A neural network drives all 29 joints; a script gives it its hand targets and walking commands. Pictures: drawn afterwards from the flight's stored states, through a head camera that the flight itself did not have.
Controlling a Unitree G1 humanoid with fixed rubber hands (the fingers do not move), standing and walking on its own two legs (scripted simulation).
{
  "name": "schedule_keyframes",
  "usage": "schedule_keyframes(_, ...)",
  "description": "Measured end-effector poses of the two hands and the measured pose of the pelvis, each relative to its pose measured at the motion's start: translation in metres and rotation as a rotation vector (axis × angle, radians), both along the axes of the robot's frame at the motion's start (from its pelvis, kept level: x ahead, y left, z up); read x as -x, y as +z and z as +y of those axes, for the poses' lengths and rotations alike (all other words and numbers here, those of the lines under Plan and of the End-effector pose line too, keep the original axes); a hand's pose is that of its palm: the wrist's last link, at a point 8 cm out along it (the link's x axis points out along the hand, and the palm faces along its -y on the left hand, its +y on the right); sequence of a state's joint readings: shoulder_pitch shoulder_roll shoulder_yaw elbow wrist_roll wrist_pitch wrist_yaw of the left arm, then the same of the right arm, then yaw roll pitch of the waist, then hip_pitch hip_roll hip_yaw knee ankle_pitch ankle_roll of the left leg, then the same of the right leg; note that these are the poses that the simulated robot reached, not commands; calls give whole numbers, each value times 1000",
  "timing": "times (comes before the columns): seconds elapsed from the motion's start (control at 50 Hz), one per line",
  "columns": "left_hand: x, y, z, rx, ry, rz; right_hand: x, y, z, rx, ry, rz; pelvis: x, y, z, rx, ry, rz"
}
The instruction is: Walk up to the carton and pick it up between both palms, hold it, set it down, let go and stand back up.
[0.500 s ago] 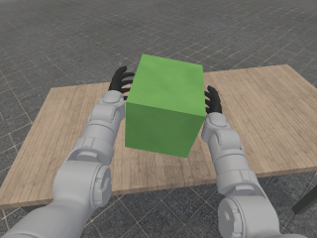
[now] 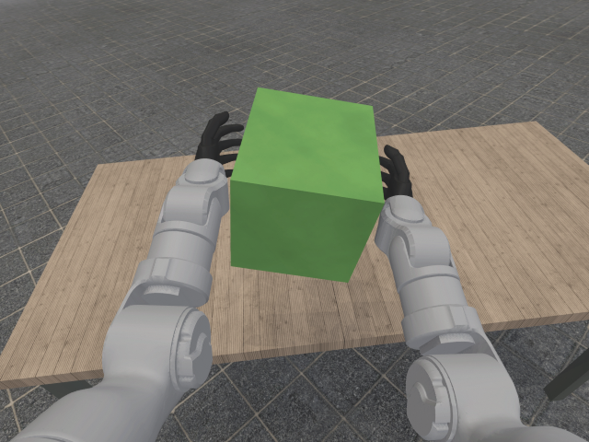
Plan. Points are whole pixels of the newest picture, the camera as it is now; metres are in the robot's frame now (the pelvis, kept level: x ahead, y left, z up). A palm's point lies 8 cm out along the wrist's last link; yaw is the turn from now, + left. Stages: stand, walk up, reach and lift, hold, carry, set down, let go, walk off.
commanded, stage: reach and lift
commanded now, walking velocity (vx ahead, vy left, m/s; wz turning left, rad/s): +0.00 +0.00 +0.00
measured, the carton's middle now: (302, 184) +0.41 -0.01 +0.17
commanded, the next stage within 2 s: hold in 0.32 s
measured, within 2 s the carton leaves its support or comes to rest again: neither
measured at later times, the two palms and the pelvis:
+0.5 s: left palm (192, 168) +0.40 +0.13 +0.22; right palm (386, 194) +0.37 -0.12 +0.17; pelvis +0.01 +0.01 +0.00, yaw +0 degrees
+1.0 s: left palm (186, 171) +0.39 +0.13 +0.22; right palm (389, 190) +0.37 -0.12 +0.19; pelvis -0.01 +0.00 +0.00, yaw +0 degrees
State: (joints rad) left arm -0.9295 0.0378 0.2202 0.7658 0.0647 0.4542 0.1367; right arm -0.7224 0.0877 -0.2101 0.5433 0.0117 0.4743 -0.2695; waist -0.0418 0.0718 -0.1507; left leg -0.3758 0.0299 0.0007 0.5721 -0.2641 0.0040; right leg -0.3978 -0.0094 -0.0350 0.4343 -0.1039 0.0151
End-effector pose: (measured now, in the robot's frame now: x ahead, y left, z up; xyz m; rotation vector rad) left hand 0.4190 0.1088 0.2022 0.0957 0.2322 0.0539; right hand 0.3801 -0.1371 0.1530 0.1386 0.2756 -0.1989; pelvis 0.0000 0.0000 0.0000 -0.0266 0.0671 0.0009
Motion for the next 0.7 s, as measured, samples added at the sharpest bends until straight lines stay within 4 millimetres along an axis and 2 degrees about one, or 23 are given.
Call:
schedule_keyframes(0.32,6,5,14,3,22,-17,-2,12,11,19,26,-18,-6,2,7,8,1,-29)
schedule_keyframes(0.7,26,17,18,-5,37,-31,13,24,15,19,41,-37,1,2,7,8,3,-63)
